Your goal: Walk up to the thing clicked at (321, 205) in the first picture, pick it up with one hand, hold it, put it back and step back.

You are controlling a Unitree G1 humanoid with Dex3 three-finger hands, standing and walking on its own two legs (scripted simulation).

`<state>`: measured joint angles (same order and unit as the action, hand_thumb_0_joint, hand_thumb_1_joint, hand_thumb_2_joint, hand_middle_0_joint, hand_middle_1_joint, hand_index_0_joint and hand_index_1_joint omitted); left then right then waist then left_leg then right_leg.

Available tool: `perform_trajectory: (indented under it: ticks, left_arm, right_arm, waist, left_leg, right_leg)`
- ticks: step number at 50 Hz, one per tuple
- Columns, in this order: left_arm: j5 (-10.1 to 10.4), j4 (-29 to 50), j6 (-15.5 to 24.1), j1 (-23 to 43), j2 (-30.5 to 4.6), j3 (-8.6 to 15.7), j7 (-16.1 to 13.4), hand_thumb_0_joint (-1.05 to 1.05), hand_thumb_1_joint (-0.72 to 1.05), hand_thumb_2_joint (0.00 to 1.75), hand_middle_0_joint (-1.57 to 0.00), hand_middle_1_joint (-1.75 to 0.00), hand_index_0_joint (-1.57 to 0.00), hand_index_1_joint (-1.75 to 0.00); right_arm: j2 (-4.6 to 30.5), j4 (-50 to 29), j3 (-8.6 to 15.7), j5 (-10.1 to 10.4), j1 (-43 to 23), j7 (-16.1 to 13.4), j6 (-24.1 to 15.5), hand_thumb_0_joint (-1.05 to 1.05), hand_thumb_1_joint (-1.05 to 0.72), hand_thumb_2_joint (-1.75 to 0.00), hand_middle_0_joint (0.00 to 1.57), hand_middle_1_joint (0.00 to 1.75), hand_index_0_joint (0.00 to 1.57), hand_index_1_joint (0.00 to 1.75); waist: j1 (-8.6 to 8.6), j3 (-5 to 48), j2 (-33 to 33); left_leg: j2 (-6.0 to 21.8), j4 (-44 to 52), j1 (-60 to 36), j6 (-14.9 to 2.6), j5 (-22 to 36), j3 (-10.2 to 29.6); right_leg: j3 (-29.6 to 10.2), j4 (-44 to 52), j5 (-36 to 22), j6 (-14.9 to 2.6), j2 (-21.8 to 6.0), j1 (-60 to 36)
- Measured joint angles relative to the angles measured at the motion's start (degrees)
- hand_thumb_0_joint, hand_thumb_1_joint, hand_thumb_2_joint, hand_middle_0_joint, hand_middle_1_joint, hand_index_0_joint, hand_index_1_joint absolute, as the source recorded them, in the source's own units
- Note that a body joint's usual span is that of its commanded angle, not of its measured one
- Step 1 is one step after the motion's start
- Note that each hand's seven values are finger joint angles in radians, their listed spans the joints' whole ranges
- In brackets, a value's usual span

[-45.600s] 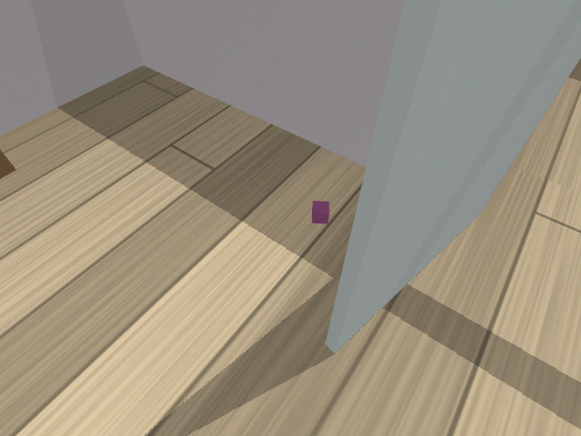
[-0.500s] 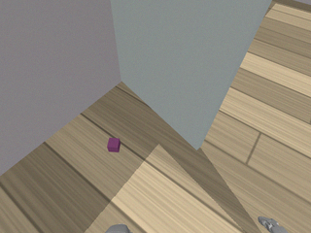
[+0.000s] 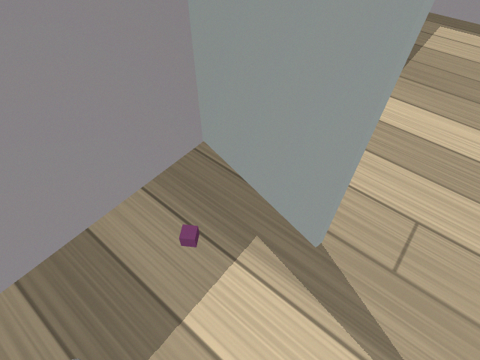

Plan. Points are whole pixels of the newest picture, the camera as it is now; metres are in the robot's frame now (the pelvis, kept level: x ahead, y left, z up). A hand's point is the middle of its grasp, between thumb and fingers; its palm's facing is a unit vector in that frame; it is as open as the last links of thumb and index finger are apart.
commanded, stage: walk up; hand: left
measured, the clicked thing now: (189, 235) +0.74 +0.23 -0.73
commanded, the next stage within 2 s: stand in 0.46 s
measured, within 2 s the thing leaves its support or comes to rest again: neither
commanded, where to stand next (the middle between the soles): +0.35 -0.01 m, yaw +0 degrees
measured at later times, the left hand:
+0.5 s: hand out of the picture +0.10 +0.27 -0.14, palm faces +0.03 -0.94 -0.35, open 7.4 cm
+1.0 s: hand out of the picture +0.06 +0.26 -0.14, palm faces -0.02 -0.94 -0.35, open 7.4 cm
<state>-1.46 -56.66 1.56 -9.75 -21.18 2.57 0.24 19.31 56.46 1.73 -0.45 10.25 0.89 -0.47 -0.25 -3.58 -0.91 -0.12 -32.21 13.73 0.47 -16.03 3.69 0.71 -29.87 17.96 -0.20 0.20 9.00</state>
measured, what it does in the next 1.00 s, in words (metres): stands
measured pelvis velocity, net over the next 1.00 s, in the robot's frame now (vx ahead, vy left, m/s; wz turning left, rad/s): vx -0.01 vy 0.00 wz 0.00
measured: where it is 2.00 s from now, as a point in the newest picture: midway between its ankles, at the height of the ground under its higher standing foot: outside the picture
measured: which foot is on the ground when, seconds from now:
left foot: down 0.00-1.00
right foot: down 0.00-1.00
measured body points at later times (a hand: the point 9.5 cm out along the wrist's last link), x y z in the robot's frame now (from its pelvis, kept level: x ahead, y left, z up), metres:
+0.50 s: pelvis +0.01 +0.01 +0.01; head +0.03 +0.01 +0.46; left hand +0.10 +0.32 -0.12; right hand +0.12 -0.29 -0.12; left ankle +0.02 +0.13 -0.73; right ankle -0.02 -0.12 -0.73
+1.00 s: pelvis -0.01 +0.00 +0.01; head -0.01 +0.00 +0.46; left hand +0.07 +0.30 -0.11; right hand +0.07 -0.30 -0.12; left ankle +0.02 +0.13 -0.73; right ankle -0.02 -0.12 -0.73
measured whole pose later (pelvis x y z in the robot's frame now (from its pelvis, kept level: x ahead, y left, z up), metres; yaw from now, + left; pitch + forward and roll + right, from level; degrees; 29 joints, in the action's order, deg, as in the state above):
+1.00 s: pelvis -0.01 +0.00 +0.01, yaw +0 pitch -4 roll +0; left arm -0.9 -65.3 0.7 -5.8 -19.8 0.2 0.4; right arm 20.2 64.6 0.2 -0.3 5.5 0.5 -0.7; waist 0.0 -3.7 -0.7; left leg -0.3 -18.6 7.4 0.7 -7.6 3.5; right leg 0.5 -18.0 10.9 0.5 -0.4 3.5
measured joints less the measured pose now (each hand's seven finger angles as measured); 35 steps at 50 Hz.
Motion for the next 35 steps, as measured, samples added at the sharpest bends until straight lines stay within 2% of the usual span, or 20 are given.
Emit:
perform_trajectory:
  ticks: [6, 12, 23, 35]
  left_arm:
    - [0.3, -1.5, -0.5, 1.6, 0.8, -0.3, 0.1, 0.0, 0.9, 0.9, -0.21, -0.3, -0.2, -0.3]
    - [0.9, -2.3, -0.5, 4.0, 0.5, -0.3, -0.2, 0.0, 0.9, 0.9, -0.21, -0.3, -0.2, -0.3]
    - [0.6, -4.6, -0.9, 4.7, 0.5, -0.5, -0.2, 0.0, 0.9, 0.9, -0.21, -0.3, -0.2, -0.3]
    - [0.9, -8.0, -1.2, 4.5, 1.5, -1.9, -0.2, 0.0, 0.9, 0.9, -0.21, -0.3, -0.2, -0.3]
  right_arm:
    - [0.9, 1.8, 0.3, -0.3, -0.7, -0.1, -0.9, 0.01, -0.9, -0.89, 0.2, 0.3, 0.2, 0.3]
    - [0.5, 2.9, 0.0, -0.1, -2.3, -0.5, -1.0, 0.01, -0.9, -0.89, 0.2, 0.3, 0.2, 0.3]
    - [0.1, 4.2, -0.2, -0.3, -4.8, -0.4, -0.5, 0.01, -0.9, -0.89, 0.2, 0.3, 0.2, 0.3]
    - [0.3, 5.8, -1.2, 0.4, -7.1, -0.8, -0.4, 0.01, -0.9, -0.89, 0.2, 0.3, 0.2, 0.3]
  waist:
    - [-0.11, 0.6, 0.4]
    - [-0.41, -0.3, 1.1]
    - [-0.58, -0.4, 1.2]
    - [-0.56, -1.5, 0.3]
  left_leg:
    - [-1.4, 2.4, -2.0, -0.55, 0.8, -0.3]
    - [-1.4, 3.5, -2.8, -0.67, 1.2, -0.1]
    - [-1.3, 4.9, -3.4, -0.62, 1.8, 0.4]
    - [-0.7, 11.5, -6.3, -0.2, 6.0, -0.2]
  right_leg:
    - [-0.2, 0.5, 0.9, 0.87, -1.5, -1.3]
    - [0.0, 2.3, 0.2, 1.0, -1.5, -2.5]
    - [0.6, 4.5, -0.8, 0.99, -1.4, -3.6]
    - [-0.1, 10.7, -5.0, 1.03, -1.1, -6.0]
